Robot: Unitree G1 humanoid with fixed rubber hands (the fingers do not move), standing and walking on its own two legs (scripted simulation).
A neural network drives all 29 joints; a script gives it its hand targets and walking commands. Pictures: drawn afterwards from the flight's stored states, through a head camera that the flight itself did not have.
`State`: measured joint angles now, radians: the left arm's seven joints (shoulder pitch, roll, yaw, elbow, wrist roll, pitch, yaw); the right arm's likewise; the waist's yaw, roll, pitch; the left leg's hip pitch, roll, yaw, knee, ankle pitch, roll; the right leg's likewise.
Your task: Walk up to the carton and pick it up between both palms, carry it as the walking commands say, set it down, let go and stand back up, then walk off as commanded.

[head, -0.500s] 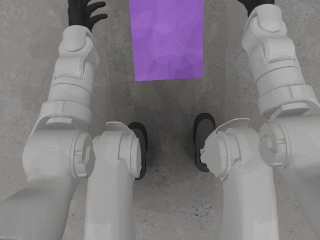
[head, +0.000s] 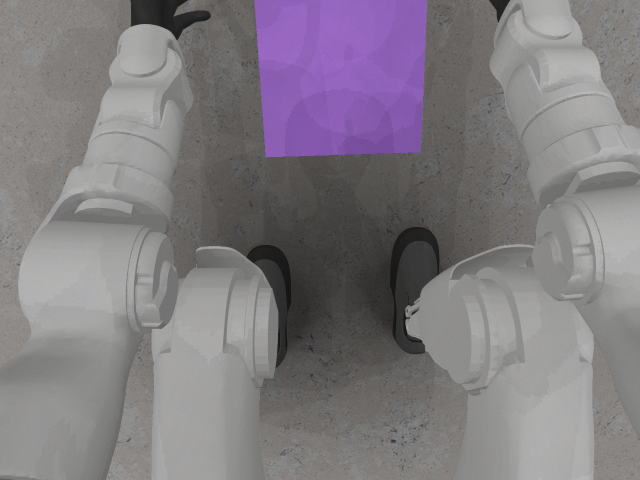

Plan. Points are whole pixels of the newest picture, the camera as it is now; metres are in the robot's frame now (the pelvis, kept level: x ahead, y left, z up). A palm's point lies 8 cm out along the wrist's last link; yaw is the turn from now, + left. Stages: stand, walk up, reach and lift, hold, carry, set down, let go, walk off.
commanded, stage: reach and lift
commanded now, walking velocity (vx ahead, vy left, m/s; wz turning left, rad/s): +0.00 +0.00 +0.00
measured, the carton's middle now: (337, 19) +0.54 -0.02 -0.29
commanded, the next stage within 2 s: none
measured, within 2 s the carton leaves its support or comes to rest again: leaves its support in 1.54 s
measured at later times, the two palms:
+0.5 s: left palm (173, 20) +0.53 +0.14 -0.20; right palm out of the picture +0.53 -0.16 -0.19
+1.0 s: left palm (191, 6) +0.54 +0.12 -0.20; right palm out of the picture +0.54 -0.15 -0.19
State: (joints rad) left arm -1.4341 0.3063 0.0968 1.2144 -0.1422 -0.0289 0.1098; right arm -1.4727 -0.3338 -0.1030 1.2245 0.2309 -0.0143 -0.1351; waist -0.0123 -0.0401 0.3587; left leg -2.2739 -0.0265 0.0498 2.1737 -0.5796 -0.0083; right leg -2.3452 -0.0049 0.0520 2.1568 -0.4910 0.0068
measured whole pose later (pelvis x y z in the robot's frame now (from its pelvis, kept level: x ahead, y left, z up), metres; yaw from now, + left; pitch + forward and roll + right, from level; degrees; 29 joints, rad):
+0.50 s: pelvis +0.00 +0.00 +0.00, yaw +0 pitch +39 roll +3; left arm -1.45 0.29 0.07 1.22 -0.14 -0.02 0.08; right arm -1.50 -0.28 -0.09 1.24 0.20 -0.01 -0.11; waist -0.01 -0.04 0.36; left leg -2.27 -0.03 0.05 2.17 -0.58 -0.01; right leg -2.35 0.00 0.05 2.16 -0.49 0.01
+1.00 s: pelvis +0.00 +0.00 +0.00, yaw +0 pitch +38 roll +3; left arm -1.50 0.23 0.16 1.20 -0.03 0.07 0.05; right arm -1.52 -0.25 -0.24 1.24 0.02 0.03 -0.08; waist -0.01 -0.04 0.36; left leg -2.27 -0.03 0.05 2.19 -0.59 -0.01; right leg -2.35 0.00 0.05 2.18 -0.50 0.01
